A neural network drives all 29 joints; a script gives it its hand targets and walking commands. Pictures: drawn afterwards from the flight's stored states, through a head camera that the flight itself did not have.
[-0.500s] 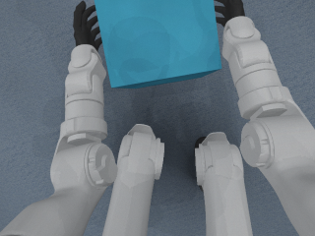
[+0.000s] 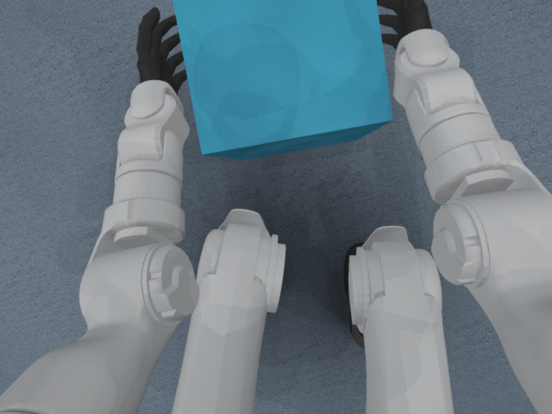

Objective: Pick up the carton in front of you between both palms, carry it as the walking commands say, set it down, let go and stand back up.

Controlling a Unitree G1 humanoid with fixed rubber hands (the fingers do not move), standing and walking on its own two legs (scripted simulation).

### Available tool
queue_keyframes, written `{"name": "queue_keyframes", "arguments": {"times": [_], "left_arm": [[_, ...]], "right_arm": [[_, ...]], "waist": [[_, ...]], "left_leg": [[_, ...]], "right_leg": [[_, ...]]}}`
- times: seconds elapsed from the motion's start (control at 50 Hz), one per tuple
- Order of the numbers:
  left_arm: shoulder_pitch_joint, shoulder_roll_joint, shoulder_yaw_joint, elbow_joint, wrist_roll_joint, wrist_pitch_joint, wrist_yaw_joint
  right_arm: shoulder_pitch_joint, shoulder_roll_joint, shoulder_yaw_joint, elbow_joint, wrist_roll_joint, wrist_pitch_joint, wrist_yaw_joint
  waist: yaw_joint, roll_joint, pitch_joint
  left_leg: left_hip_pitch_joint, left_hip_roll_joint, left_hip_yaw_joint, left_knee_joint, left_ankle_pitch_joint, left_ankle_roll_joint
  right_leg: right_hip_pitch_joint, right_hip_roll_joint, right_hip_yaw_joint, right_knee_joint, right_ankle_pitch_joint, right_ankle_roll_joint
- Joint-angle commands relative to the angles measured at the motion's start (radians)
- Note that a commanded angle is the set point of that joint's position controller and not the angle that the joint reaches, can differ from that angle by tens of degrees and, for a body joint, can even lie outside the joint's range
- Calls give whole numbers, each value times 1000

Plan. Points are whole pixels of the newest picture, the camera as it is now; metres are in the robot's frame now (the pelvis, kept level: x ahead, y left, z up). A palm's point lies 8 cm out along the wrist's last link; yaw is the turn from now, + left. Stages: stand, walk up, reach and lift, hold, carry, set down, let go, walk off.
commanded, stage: set down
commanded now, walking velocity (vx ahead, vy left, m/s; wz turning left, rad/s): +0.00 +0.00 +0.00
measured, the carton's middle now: (286, 76) +0.51 +0.06 -0.24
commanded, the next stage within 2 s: none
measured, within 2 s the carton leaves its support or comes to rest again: rests again in 0.74 s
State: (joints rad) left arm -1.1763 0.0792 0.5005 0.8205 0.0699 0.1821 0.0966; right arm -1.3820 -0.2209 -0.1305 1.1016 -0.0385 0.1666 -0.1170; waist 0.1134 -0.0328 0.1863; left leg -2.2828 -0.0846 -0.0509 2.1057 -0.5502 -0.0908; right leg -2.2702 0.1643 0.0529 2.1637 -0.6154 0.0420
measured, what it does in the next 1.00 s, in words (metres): stands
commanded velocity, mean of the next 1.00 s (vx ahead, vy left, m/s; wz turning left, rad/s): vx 0.00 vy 0.00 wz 0.00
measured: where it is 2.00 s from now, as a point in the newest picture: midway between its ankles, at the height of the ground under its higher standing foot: (304, 300)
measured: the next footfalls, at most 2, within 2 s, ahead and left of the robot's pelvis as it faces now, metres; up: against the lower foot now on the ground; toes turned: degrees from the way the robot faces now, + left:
none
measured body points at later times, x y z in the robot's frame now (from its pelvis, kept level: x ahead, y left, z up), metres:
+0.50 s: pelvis +0.00 +0.00 -0.01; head +0.35 +0.00 +0.26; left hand +0.49 +0.22 -0.18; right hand +0.55 -0.09 -0.19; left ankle +0.12 +0.13 -0.35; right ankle +0.09 -0.11 -0.35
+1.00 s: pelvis -0.01 +0.00 -0.02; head +0.36 +0.00 +0.23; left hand +0.48 +0.26 -0.20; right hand +0.56 -0.13 -0.21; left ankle +0.12 +0.13 -0.35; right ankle +0.09 -0.11 -0.35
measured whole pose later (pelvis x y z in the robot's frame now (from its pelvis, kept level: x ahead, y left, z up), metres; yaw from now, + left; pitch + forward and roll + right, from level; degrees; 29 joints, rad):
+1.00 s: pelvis -0.01 +0.00 -0.02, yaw +1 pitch +37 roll +3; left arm -1.27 0.30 0.28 1.10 -0.21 -0.02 0.09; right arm -1.43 -0.43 0.07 1.12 0.20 0.06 -0.07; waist 0.11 0.00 0.35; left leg -2.29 -0.01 0.01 2.16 -0.52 -0.04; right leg -2.27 0.07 0.03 2.23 -0.60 0.01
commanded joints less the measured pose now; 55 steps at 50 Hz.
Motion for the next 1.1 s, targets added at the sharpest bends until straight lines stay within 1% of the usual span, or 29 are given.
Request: {"name": "queue_keyframes", "arguments": {"times": [0.0,0.2,0.26,0.48,0.6,0.64,0.66,0.68,0.7,0.72,0.74,0.76,0.78,0.84,0.9,0.94,1.0,1.08], "left_arm": [[-648,-714,-412,-56,-72,-27,-257],[-629,-658,-358,10,-55,-47,-251],[-621,-635,-336,29,-42,-49,-254],[-548,-521,-222,115,25,-43,-258],[-513,-455,-175,144,41,-55,-243],[-486,-395,-146,158,44,-67,-226],[-452,-320,-118,171,41,-79,-207],[-403,-202,-80,191,39,-95,-178],[-338,-37,-31,214,38,-114,-138],[-276,155,-4,224,28,-140,-86],[-254,260,-12,233,-3,-165,-46],[-260,297,-29,236,-43,-182,-23],[-272,317,-49,239,-82,-195,-10],[-313,338,-125,231,-179,-221,-4],[-326,333,-206,206,-257,-230,-10],[-312,345,-235,174,-294,-228,-6],[-271,364,-249,108,-326,-213,14],[-209,354,-255,-14,-336,-176,42]], "right_arm": [[-505,856,239,-131,72,-53,216],[-506,782,216,-71,72,-72,224],[-474,757,193,-38,51,-69,227],[-419,627,115,41,-12,-57,238],[-424,546,103,43,-22,-62,229],[-425,474,98,35,-19,-69,214],[-411,391,86,32,-17,-76,197],[-385,266,69,30,-15,-84,170],[-344,84,43,26,-11,-94,131],[-305,-113,35,16,7,-108,83],[-302,-216,44,6,33,-116,49],[-311,-239,61,15,56,-116,35],[-320,-248,80,17,84,-119,30],[-361,-238,154,-18,175,-131,36],[-375,-223,208,-73,242,-138,44],[-360,-238,218,-106,264,-137,45],[-328,-275,203,-148,252,-121,41],[-295,-303,145,-240,203,-88,28]], "waist": [[69,-76,-1000],[67,-76,-892],[55,-68,-842],[34,-66,-692],[38,-71,-689],[45,-72,-701],[48,-71,-709],[51,-67,-718],[53,-62,-731],[63,-56,-751],[65,-53,-772],[64,-59,-789],[63,-72,-805],[72,-102,-866],[79,-102,-956],[85,-94,-1039],[85,-96,-1171],[64,-106,-1337]], "left_leg": [[510,-30,148,-104,383,33],[472,-27,133,-81,373,45],[447,-27,128,-79,353,46],[356,-23,108,-81,249,60],[352,-13,112,-76,238,56],[369,-5,118,-73,242,49],[384,2,124,-71,246,42],[403,11,129,-70,251,34],[425,22,131,-68,256,25],[443,35,131,-70,260,19],[452,47,130,-71,272,16],[454,56,126,-74,285,18],[450,61,123,-73,296,23],[446,74,111,-62,352,40],[507,82,102,-60,422,45],[567,82,102,-65,449,42],[662,73,110,-84,466,36],[792,51,130,-130,448,33]], "right_leg": [[385,7,-75,-185,302,-42],[341,0,-59,-165,291,-50],[319,-1,-53,-164,278,-54],[268,-15,-33,-173,202,-62],[302,-28,-26,-172,205,-52],[324,-36,-27,-171,211,-44],[338,-43,-27,-171,214,-39],[356,-53,-27,-172,217,-32],[378,-68,-24,-174,221,-23],[399,-83,-16,-175,223,-15],[418,-93,-7,-171,228,-11],[431,-101,0,-167,236,-10],[439,-107,4,-163,244,-9],[456,-120,6,-146,288,-8],[499,-123,-4,-125,329,-11],[542,-127,-15,-115,334,-15],[611,-125,-41,-116,328,-19],[689,-109,-87,-153,293,-23]]}}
